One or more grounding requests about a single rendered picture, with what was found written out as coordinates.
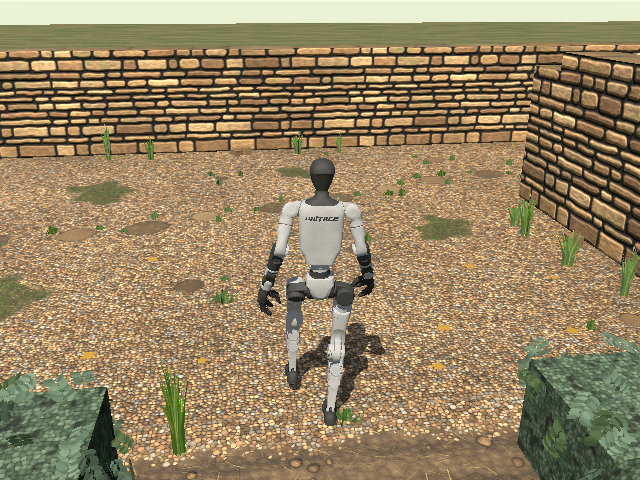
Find robot right thigh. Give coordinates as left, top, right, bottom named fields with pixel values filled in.
left=327, top=280, right=355, bottom=362

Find robot left hand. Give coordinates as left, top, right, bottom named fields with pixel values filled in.
left=257, top=287, right=281, bottom=316

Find left robot forearm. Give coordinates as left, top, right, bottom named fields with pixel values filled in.
left=260, top=242, right=283, bottom=291

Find robot left shin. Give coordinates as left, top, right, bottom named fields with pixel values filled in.
left=286, top=311, right=300, bottom=372

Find left robot upper arm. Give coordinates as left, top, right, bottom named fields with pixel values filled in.
left=273, top=201, right=301, bottom=258

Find robot right hand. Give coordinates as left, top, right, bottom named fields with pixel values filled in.
left=351, top=276, right=375, bottom=297

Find right robot forearm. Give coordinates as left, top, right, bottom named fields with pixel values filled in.
left=357, top=241, right=374, bottom=279

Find right robot upper arm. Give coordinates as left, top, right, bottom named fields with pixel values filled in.
left=342, top=202, right=368, bottom=257

